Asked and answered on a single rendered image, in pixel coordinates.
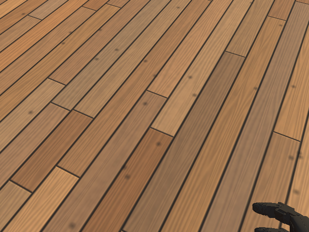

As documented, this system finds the robot right hand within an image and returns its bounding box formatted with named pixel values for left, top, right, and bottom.
left=252, top=202, right=309, bottom=232

